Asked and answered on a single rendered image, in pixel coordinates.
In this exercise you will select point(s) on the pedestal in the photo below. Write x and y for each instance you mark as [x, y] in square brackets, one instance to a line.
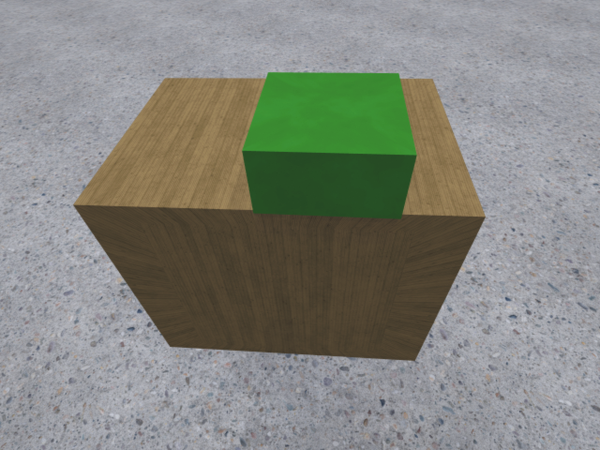
[171, 208]

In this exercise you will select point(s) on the carton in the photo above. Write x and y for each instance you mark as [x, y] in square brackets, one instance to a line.
[330, 144]

